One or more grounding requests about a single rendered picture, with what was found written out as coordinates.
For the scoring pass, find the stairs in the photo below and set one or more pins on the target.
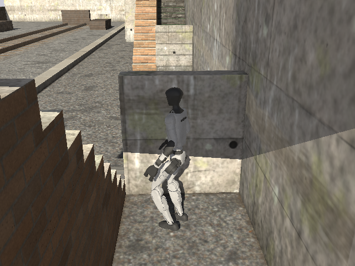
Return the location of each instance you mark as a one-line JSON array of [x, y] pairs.
[[60, 205], [144, 51]]

